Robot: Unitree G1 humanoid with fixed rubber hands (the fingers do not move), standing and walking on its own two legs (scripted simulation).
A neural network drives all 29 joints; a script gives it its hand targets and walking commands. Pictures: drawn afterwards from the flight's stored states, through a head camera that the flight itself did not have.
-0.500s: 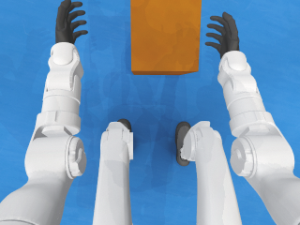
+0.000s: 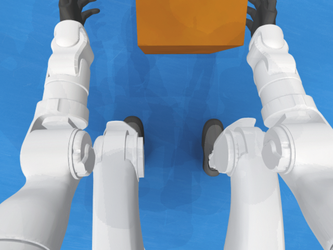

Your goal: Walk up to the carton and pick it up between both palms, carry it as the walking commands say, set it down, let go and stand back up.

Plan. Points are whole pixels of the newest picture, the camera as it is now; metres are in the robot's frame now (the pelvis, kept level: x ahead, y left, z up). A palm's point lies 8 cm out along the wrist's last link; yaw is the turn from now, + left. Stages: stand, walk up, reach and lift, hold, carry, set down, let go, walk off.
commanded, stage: reach and lift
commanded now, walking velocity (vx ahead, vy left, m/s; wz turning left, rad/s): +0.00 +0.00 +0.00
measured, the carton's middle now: (183, 2) +0.56 +0.01 -0.30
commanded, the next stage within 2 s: none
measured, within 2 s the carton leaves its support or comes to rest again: leaves its support in 1.74 s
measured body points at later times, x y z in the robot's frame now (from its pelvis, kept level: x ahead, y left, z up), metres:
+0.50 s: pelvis -0.01 +0.00 -0.04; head +0.37 +0.04 +0.18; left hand +0.52 +0.23 -0.25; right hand +0.55 -0.14 -0.24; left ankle +0.11 +0.13 -0.39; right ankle +0.12 -0.14 -0.39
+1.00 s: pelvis -0.01 +0.00 -0.04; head +0.37 +0.04 +0.19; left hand +0.54 +0.18 -0.24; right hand +0.54 -0.12 -0.24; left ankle +0.11 +0.13 -0.39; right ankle +0.12 -0.14 -0.39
